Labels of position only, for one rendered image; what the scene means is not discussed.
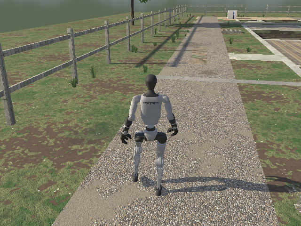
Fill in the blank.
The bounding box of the left robot forearm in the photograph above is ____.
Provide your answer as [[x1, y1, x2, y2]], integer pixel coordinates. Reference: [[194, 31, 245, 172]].
[[122, 114, 132, 135]]

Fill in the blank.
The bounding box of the right robot hand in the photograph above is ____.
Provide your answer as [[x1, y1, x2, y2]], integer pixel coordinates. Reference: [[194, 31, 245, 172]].
[[167, 128, 178, 136]]

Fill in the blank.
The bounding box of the robot right upper arm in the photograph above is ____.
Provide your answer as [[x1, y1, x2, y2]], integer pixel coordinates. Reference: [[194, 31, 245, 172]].
[[161, 95, 174, 120]]

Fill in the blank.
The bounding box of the robot left upper arm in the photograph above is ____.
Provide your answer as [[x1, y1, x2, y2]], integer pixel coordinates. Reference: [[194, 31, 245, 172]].
[[128, 95, 141, 121]]

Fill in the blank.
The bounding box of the robot torso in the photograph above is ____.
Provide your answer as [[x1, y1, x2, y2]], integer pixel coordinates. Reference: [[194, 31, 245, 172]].
[[140, 93, 162, 141]]

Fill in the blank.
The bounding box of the left robot hand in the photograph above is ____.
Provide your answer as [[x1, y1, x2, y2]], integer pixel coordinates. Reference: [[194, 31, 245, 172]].
[[120, 133, 132, 144]]

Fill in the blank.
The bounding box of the right robot foot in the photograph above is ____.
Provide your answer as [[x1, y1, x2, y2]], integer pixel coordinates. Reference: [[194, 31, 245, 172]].
[[155, 184, 162, 196]]

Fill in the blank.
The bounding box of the right robot forearm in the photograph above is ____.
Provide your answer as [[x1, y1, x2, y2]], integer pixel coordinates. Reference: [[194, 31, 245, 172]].
[[169, 114, 177, 129]]

